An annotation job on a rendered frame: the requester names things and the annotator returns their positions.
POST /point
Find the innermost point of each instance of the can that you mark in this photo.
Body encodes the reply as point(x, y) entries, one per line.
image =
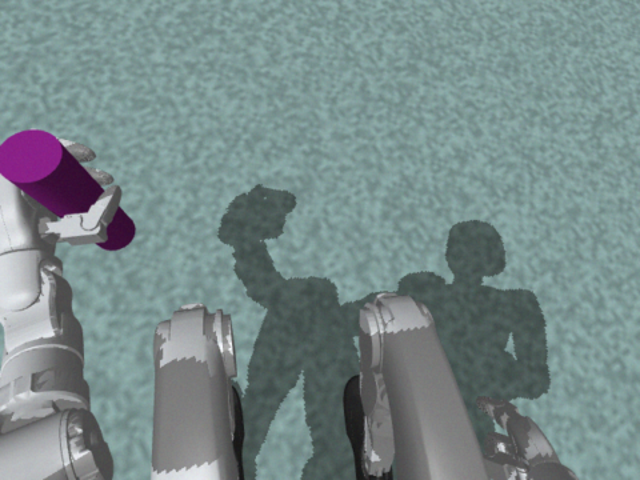
point(37, 163)

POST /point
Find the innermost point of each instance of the left robot arm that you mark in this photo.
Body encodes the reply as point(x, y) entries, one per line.
point(47, 431)

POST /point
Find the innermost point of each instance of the right robot hand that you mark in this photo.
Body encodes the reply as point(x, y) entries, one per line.
point(511, 458)

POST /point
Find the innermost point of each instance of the right robot foot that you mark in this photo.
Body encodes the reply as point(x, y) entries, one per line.
point(355, 422)

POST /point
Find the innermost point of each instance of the right robot arm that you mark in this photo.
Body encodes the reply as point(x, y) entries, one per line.
point(551, 471)

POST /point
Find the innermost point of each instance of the left robot hand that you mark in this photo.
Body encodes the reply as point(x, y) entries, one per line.
point(25, 223)

